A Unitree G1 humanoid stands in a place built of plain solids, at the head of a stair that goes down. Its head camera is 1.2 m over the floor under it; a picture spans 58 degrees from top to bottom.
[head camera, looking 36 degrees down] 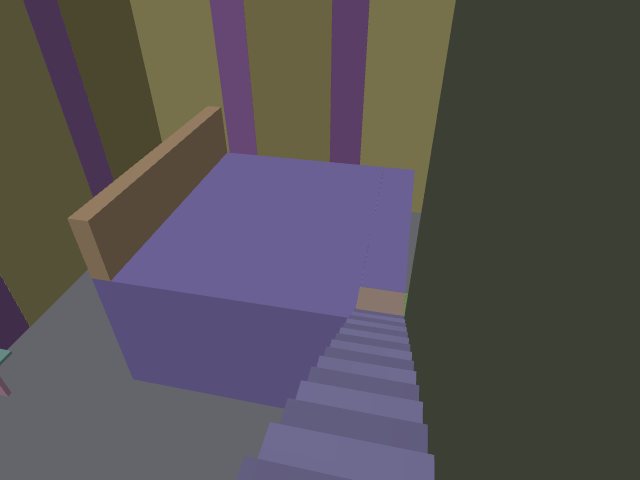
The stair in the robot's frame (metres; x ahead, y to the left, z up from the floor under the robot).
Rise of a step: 0.18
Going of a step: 0.23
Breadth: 0.72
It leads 12 degrees to the right of straight ahead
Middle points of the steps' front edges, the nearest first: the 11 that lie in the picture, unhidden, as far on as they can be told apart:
0.87 -0.16 -0.35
1.09 -0.21 -0.53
1.32 -0.25 -0.71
1.54 -0.30 -0.89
1.77 -0.35 -1.07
1.99 -0.40 -1.25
2.22 -0.45 -1.43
2.44 -0.49 -1.60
2.67 -0.54 -1.78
2.90 -0.59 -1.96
3.12 -0.64 -2.14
